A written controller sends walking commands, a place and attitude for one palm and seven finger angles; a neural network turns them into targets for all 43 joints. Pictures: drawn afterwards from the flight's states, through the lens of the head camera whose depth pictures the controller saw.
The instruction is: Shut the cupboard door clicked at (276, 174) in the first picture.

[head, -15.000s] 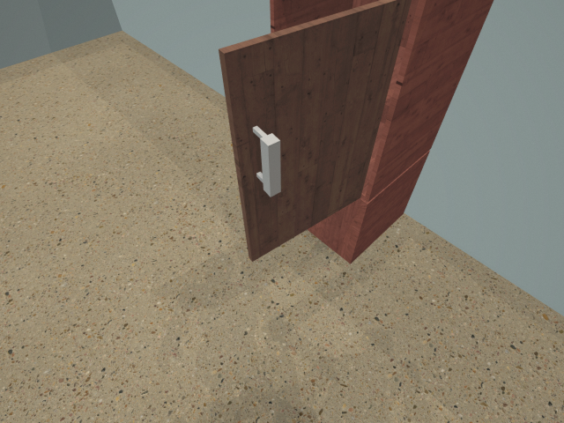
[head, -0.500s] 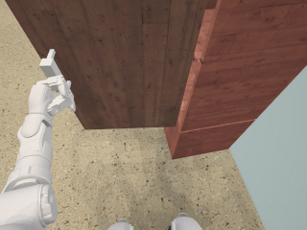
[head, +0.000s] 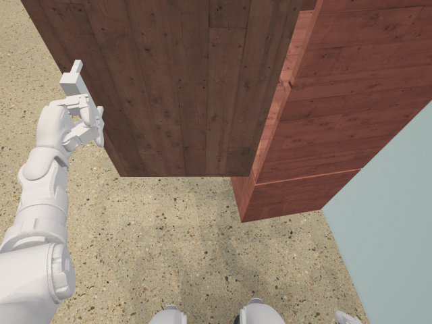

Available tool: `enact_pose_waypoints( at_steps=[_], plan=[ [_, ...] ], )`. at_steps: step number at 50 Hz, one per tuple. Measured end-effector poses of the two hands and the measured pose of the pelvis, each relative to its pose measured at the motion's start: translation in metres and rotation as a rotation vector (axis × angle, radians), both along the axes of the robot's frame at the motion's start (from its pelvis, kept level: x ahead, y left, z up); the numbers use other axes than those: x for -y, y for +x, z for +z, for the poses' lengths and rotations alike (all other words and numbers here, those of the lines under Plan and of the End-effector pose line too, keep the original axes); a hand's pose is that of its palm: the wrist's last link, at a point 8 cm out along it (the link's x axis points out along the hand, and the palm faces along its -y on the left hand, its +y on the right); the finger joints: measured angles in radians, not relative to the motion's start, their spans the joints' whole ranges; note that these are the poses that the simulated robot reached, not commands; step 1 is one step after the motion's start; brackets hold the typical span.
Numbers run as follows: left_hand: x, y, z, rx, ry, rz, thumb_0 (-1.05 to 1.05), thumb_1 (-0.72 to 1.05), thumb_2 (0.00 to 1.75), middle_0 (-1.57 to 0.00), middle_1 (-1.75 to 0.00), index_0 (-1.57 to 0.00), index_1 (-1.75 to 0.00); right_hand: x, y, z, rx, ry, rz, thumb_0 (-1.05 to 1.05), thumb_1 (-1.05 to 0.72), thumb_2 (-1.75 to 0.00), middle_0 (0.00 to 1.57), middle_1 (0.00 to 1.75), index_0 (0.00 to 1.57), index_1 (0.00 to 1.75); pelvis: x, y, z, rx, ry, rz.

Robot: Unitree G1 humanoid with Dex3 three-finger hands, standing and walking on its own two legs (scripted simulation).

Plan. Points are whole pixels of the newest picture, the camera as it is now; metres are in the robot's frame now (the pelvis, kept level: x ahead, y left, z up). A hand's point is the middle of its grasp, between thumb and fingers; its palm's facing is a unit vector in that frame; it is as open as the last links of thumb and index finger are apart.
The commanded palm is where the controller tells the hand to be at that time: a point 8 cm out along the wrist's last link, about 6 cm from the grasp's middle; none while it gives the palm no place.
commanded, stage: push the door shut along its arc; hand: left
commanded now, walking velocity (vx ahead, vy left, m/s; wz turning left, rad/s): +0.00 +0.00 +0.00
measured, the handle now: (87, 97) +0.52 +0.25 +0.08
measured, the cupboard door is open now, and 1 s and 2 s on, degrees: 81 63 55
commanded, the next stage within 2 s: pull the fist back off the door in 1.62 s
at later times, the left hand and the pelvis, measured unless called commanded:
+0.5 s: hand (106, 102) +0.51 +0.21 +0.09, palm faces -0.14 -0.99 -0.01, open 3.2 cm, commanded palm +0.51 +0.25 +0.08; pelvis -0.01 +0.00 -0.01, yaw -1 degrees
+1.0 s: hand (136, 79) +0.57 +0.16 +0.09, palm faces -0.29 -0.96 +0.01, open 3.1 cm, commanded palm +0.58 +0.20 +0.08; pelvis +0.01 +0.01 -0.02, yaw -2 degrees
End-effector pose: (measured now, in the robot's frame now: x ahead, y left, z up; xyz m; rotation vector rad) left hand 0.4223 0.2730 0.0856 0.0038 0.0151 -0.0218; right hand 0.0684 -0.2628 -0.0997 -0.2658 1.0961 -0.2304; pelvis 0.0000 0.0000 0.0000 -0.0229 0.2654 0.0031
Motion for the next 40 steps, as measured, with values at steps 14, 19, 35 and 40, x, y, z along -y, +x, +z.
enact_pose_waypoints(
  at_steps=[14,19,35,40],
  plan=[
    [0.004,0.036,0.002,-0.015,0.007,-0.072,0.03,0.9,0.92,-1.3,-1.5,-1.32,-1.5,0.003,-0.039,-0.007,-0.1,-0.028,-0.033,0.01,-0.91,-0.89,0.2,0.3,0.21,0.3,-0.003,-0.007,-0.009,-0.049,-0.012,0.007],
    [0.007,0.051,0.003,-0.02,0.001,-0.094,0.02,0.9,0.91,-1.3,-1.5,-1.32,-1.5,0.004,-0.062,-0.008,-0.16,-0.035,-0.064,0.01,-0.91,-0.89,0.2,0.3,0.21,0.3,-0.004,-0.008,-0.012,-0.068,-0.016,0.002],
    [0.016,0.103,0.003,-0.043,-0.001,-0.172,0.02,0.9,0.9,-1.3,-1.5,-1.3,-1.5,-0.004,-0.107,-0.004,-0.285,-0.061,-0.131,0.01,-0.91,-0.89,0.2,0.3,0.21,0.3,-0.009,-0.007,-0.021,-0.141,-0.035,-0.006],
    [0.025,0.12,0.002,-0.047,0.007,-0.21,0.02,0.9,0.9,-1.3,-1.5,-1.3,-1.5,-0.009,-0.109,-0.005,-0.299,-0.063,-0.145,0.0,-0.91,-0.89,0.2,0.3,0.21,0.3,-0.011,-0.004,-0.024,-0.166,-0.04,-0.01]
  ],
)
